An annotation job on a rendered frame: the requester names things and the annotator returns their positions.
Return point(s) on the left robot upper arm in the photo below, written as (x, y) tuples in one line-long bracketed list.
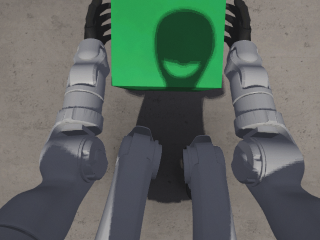
[(69, 166)]

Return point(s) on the left robot forearm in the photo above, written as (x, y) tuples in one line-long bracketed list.
[(81, 113)]

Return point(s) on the right robot hand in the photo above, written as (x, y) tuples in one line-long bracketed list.
[(241, 29)]

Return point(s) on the carton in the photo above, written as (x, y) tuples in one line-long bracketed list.
[(167, 45)]

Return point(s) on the right robot forearm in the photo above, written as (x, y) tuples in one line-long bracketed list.
[(252, 97)]

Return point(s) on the robot left thigh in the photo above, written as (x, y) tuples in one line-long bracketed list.
[(124, 209)]

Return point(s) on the right robot upper arm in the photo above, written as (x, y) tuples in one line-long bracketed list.
[(272, 169)]

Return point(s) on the left robot hand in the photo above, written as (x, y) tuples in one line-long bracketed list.
[(93, 28)]

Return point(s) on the left robot shin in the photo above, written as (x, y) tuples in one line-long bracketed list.
[(127, 140)]

